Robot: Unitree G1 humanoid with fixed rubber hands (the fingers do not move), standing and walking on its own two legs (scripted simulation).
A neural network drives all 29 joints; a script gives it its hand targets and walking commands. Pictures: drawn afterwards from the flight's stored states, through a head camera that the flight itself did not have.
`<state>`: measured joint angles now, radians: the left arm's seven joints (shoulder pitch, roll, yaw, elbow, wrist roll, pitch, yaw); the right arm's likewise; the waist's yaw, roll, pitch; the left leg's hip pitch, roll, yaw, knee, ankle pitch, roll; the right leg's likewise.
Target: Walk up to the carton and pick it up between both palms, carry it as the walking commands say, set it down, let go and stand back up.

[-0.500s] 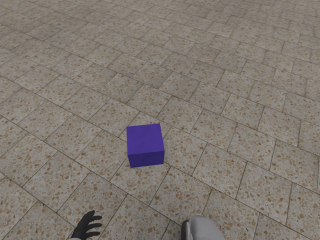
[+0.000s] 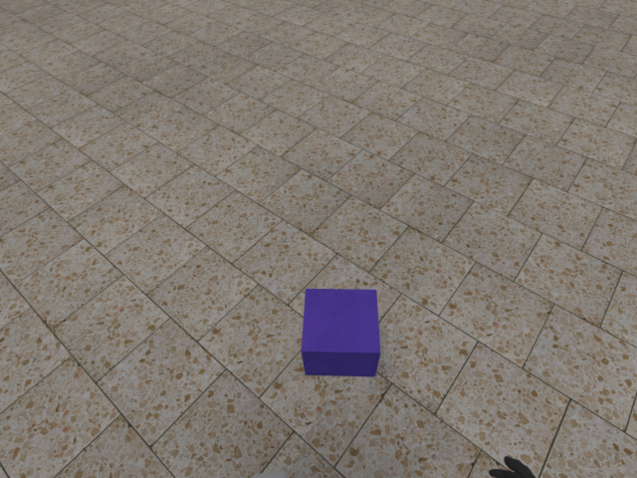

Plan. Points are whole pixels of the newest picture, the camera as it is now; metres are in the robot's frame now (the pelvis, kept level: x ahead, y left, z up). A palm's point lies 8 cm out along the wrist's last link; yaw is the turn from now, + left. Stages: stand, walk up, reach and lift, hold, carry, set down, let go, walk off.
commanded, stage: walk up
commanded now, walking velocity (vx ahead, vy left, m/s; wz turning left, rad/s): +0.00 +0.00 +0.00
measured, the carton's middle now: (340, 332) +0.61 +0.03 -0.68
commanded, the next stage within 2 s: none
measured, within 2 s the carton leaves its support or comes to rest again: neither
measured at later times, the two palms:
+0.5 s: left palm out of the picture +0.03 +0.27 -0.14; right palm out of the picture +0.06 -0.21 -0.14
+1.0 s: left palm out of the picture +0.02 +0.22 -0.14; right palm out of the picture +0.03 -0.22 -0.14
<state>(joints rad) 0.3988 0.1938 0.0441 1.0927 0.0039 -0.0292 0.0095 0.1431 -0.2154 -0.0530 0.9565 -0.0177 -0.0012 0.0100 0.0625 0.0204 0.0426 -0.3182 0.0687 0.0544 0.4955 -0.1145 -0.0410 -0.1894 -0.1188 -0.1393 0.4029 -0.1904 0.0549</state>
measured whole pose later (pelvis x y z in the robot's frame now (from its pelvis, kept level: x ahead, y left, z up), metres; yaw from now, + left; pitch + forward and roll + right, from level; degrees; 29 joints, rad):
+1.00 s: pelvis +0.04 +0.00 +0.00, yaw +0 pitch -1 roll +0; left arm 0.30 0.15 0.02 1.16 0.01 -0.01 0.03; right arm 0.29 -0.16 -0.03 1.12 0.00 -0.01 -0.03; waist 0.00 0.01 0.02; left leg -0.20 0.06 0.07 0.42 -0.24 -0.02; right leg -0.14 -0.07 -0.05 0.41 -0.28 0.04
